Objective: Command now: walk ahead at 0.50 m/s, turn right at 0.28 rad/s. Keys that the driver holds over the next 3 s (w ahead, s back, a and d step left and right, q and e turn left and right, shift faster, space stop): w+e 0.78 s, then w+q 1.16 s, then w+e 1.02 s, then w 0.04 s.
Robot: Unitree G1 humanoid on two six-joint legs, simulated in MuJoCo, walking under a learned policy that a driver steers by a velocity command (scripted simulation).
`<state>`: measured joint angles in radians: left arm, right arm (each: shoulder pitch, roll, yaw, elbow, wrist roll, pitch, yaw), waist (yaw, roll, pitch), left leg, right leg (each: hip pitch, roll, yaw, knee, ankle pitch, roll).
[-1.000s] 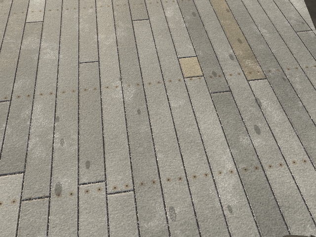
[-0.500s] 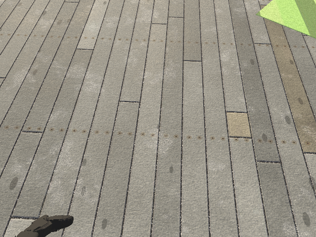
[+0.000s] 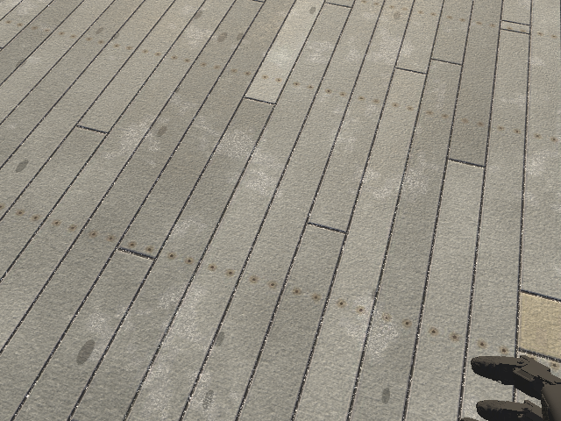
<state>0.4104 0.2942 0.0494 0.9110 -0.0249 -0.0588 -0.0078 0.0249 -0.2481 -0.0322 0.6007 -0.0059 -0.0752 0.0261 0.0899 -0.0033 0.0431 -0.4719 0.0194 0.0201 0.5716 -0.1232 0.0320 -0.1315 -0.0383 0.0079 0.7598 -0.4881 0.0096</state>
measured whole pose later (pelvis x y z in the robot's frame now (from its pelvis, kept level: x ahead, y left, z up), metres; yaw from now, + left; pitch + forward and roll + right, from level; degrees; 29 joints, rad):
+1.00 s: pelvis +0.54 -0.14 +0.00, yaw -28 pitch +2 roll +0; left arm 0.36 0.31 0.07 0.79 0.00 -0.03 0.02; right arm 0.07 -0.28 -0.04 0.72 0.00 -0.12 0.04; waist 0.06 -0.01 0.01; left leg -0.47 -0.04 0.02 0.52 -0.09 0.05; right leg -0.05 0.06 0.13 0.60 -0.46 -0.05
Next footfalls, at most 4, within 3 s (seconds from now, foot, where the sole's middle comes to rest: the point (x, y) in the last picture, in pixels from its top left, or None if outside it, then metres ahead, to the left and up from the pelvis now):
0.48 right None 0.37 -0.18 -0.76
0.98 left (361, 314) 0.72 -0.12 -0.76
1.46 right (467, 263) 0.90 -0.41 -0.76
1.96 left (372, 174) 1.20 -0.15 -0.76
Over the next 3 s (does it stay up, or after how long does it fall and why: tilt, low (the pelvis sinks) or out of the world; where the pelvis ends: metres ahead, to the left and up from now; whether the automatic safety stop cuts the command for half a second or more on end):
stays up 1.65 -0.28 0.00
